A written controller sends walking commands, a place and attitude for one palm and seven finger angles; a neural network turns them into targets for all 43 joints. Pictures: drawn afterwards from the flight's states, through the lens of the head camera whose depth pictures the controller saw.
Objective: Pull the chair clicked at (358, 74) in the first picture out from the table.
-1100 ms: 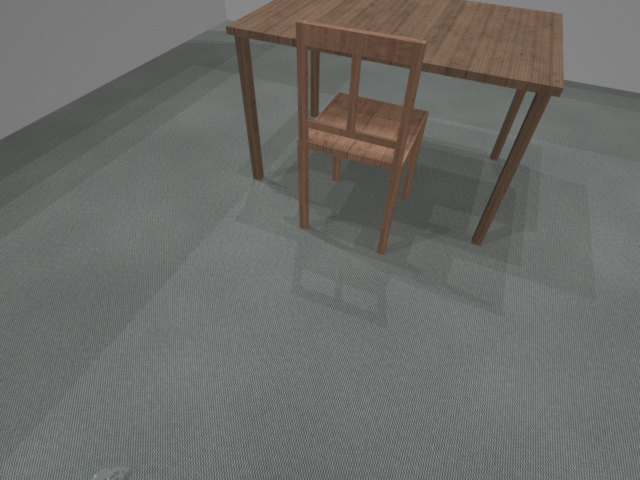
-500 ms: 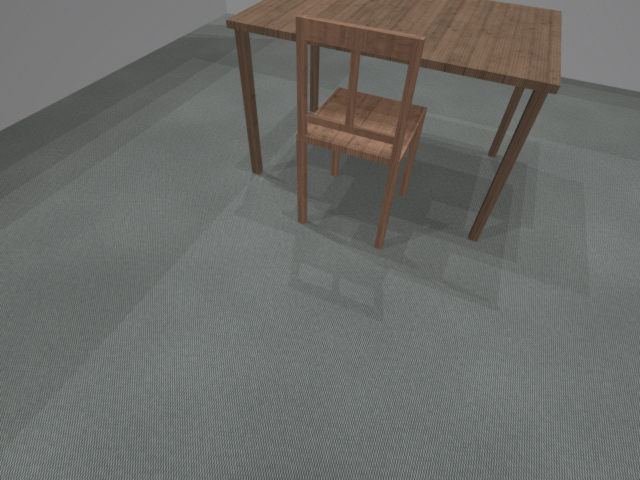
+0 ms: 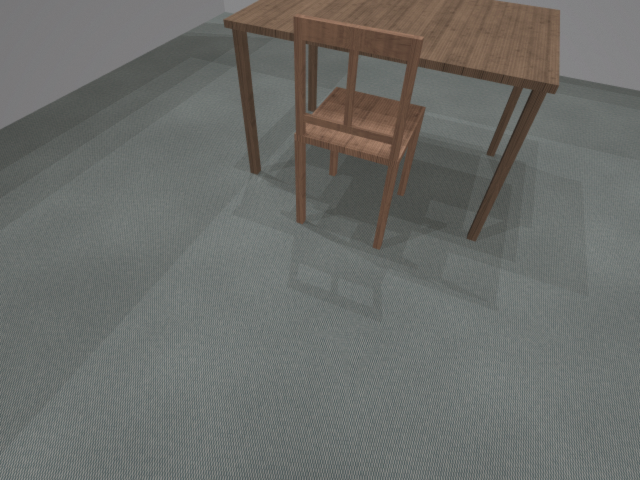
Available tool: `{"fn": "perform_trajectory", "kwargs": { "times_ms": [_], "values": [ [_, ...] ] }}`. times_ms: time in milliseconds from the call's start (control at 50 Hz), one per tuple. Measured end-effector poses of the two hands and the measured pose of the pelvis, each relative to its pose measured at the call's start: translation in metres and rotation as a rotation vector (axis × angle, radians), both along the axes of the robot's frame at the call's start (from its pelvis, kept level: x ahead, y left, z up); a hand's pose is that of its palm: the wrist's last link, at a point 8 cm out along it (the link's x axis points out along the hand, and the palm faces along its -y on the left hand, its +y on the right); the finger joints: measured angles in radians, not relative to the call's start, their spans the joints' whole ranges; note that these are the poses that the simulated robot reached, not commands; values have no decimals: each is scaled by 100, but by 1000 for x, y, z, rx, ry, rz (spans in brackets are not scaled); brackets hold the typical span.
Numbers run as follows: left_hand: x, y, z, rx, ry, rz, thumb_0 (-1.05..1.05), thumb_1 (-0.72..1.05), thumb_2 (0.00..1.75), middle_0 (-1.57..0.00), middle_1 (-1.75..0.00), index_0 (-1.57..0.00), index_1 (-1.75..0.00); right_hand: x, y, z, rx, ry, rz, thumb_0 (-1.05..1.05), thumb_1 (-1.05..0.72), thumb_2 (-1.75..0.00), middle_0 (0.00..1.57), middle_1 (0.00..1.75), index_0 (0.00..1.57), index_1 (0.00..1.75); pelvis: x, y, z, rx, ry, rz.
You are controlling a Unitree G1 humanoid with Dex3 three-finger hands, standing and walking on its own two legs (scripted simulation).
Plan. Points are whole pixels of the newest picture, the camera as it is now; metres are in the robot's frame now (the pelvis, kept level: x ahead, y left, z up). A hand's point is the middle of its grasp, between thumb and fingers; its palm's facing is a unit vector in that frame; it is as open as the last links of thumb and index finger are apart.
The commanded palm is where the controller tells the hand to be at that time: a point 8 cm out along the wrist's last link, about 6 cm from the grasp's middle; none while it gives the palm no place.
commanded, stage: look at it before walking up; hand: left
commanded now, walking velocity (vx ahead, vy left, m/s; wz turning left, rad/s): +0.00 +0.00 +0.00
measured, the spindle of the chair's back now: (350, 89) +1.25 -0.03 -0.10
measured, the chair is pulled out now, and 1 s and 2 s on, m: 0.00 0.00 0.00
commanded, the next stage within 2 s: walk to a spot facing it in 0.34 s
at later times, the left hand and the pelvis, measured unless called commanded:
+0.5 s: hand out of the picture +0.08 +0.24 -0.16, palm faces -0.02 -0.94 -0.33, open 7.3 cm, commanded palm none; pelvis +0.01 +0.00 +0.00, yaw +0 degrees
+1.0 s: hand out of the picture +0.16 +0.21 -0.18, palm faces +0.04 -0.99 -0.13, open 7.3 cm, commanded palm none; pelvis +0.14 +0.04 +0.00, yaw +3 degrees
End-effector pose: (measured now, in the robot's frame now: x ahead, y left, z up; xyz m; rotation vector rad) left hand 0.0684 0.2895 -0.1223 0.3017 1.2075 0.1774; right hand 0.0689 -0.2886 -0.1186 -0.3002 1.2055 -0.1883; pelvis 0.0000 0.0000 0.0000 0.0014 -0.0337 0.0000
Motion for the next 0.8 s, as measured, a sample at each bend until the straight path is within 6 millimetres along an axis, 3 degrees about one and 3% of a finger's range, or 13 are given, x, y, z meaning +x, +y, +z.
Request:
{"fn": "perform_trajectory", "kwargs": {
  "times_ms": [520,660,800],
  "values": [
    [6,-4,-1,3,17,14,0,91,90,-21,-30,-20,-30,15,1,-1,2,3,5,0,-91,-90,20,30,20,30,13,-2,1,0,3,-1],
    [-14,-24,-22,-86,72,71,0,91,90,-20,-30,-20,-30,1,28,-16,51,93,0,0,-91,-90,20,30,20,30,37,3,-6,-17,22,21],
    [-40,-28,-47,-180,233,144,0,91,90,-20,-30,-20,-30,-1,73,-21,75,154,-44,0,-91,-90,20,30,20,30,76,29,-14,-17,30,27]
  ]
}}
